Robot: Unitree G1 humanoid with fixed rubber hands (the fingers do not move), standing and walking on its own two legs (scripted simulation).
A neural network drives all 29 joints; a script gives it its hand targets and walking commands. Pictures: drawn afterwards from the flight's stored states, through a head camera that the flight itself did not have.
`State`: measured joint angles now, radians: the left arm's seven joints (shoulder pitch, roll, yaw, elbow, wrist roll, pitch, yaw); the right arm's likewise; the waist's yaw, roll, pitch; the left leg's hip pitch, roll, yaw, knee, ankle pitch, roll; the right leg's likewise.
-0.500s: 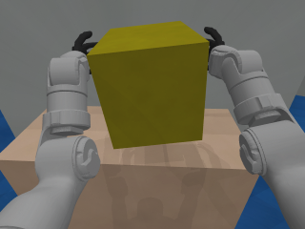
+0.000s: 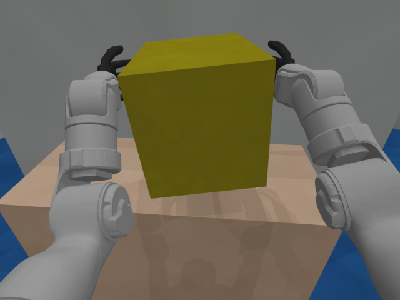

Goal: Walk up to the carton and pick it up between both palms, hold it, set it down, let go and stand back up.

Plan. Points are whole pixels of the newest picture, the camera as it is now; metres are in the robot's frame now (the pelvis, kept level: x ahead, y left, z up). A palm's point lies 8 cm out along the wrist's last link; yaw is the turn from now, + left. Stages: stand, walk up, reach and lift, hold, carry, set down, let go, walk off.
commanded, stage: hold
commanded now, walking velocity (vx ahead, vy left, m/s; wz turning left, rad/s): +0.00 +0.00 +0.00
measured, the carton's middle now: (198, 105) +0.43 +0.00 +0.28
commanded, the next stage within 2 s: none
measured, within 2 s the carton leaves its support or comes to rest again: neither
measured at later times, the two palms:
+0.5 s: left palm (109, 86) +0.38 +0.16 +0.34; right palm (282, 79) +0.37 -0.15 +0.35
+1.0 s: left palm (108, 85) +0.38 +0.16 +0.34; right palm (282, 79) +0.37 -0.15 +0.35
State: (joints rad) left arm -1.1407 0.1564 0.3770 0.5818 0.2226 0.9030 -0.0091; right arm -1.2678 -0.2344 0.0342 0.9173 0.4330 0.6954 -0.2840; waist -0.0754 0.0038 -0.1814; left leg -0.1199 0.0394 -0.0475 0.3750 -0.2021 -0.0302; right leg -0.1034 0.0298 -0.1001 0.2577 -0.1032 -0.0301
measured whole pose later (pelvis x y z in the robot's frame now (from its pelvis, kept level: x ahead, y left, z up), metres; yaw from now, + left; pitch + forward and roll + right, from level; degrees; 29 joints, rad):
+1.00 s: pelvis +0.00 +0.00 +0.00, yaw +0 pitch -3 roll -1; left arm -1.13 0.15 0.38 0.57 0.23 0.91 -0.01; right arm -1.26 -0.24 0.04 0.91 0.44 0.70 -0.28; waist -0.07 0.01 -0.18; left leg -0.11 0.04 -0.04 0.38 -0.21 -0.03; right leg -0.09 0.03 -0.09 0.25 -0.10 -0.03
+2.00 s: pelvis +0.00 +0.01 +0.00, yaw +0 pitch -3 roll -1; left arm -1.13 0.15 0.37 0.57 0.23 0.90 0.00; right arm -1.26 -0.24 0.04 0.92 0.44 0.70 -0.28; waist -0.07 0.01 -0.18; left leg -0.11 0.04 -0.04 0.38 -0.21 -0.02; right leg -0.09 0.03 -0.09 0.25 -0.10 -0.02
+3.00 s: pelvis +0.00 +0.01 +0.00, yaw +0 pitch -3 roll -1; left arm -1.13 0.14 0.37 0.57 0.23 0.90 0.00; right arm -1.26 -0.24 0.04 0.92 0.45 0.71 -0.28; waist -0.07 0.01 -0.19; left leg -0.11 0.04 -0.04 0.38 -0.21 -0.02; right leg -0.09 0.03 -0.08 0.25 -0.10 -0.02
